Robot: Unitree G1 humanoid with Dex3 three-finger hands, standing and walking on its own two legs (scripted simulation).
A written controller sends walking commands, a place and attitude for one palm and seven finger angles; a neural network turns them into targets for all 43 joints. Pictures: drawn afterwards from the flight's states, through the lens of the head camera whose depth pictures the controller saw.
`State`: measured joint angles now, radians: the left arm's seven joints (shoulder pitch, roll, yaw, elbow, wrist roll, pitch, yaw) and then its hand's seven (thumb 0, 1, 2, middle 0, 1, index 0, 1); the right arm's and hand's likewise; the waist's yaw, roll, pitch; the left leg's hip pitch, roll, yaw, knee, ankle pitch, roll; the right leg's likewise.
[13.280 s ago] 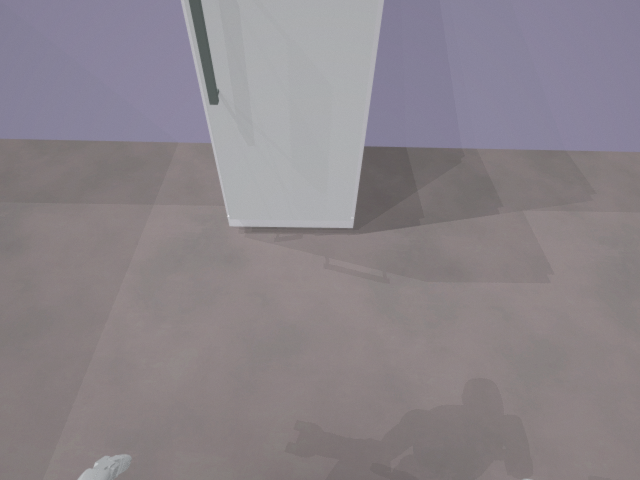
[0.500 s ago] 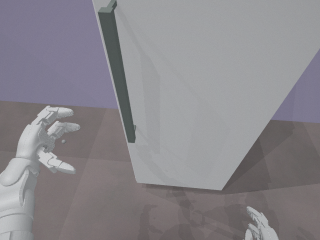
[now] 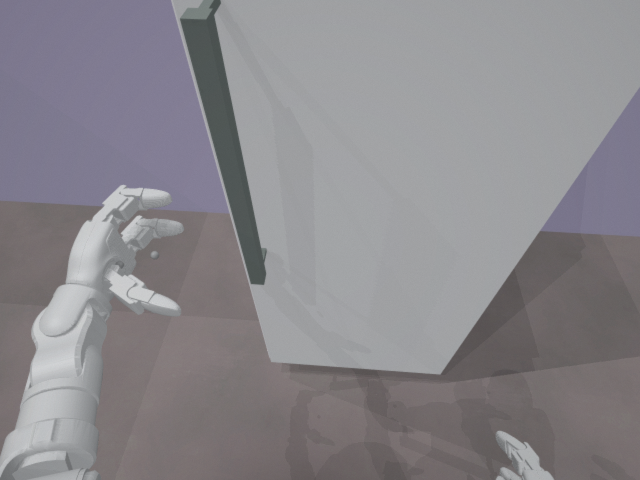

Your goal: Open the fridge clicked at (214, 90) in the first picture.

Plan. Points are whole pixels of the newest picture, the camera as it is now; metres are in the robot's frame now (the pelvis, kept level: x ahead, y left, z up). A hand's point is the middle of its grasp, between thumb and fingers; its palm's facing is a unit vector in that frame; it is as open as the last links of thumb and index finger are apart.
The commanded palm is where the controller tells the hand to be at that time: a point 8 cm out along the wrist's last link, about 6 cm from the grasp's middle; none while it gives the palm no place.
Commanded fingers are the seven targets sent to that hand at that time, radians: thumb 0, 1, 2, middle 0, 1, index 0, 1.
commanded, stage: move the hooked fingers beside the handle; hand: left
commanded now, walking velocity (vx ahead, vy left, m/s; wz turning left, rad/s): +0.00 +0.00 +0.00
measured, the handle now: (241, 178) +0.47 +0.13 +0.11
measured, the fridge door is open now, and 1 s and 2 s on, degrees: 0 0 0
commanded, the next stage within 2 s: feel for the door with the fingertips in 1.70 s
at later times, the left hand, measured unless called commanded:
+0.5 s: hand (190, 224) +0.42 +0.19 +0.08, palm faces -0.05 -1.00 -0.01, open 14.0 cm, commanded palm +0.39 +0.24 +0.09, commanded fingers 0.00 -0.50 0.30 -0.30 -1.20 -0.30 -1.20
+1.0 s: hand (192, 221) +0.42 +0.19 +0.09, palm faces -0.04 -1.00 -0.02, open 14.0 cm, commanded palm +0.39 +0.24 +0.08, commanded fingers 0.00 -0.50 0.30 -0.30 -1.20 -0.30 -1.20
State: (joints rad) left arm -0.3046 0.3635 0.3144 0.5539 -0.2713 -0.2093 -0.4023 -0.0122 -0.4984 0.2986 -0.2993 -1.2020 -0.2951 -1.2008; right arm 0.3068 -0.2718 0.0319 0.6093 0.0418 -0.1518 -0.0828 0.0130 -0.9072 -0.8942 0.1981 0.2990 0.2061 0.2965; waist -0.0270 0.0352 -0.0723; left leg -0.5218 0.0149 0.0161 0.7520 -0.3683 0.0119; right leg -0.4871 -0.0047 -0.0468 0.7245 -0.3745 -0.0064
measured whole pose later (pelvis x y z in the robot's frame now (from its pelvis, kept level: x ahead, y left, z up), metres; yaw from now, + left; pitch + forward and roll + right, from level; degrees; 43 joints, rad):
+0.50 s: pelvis +0.00 +0.00 -0.01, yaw -1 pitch +11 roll -1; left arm -0.55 0.39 0.32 0.83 -0.20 -0.26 -0.33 -0.01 -0.50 0.30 -0.30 -1.20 -0.30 -1.20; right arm 0.34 -0.27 0.03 0.62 0.03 -0.07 -0.06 0.01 -0.91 -0.89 0.20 0.30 0.21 0.30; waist -0.07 0.03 -0.07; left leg -0.60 0.02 0.02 0.79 -0.38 0.01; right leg -0.57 0.00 -0.04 0.76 -0.38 -0.01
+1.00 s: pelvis +0.00 +0.00 -0.01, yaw -1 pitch +11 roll -1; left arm -0.55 0.36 0.30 0.82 -0.19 -0.29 -0.30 -0.01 -0.50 0.30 -0.30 -1.20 -0.30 -1.20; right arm 0.33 -0.26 0.03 0.62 0.04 -0.03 -0.05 0.01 -0.91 -0.89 0.20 0.30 0.21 0.30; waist -0.07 0.02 -0.08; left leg -0.61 0.03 0.02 0.81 -0.39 0.01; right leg -0.58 0.01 -0.04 0.77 -0.39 -0.01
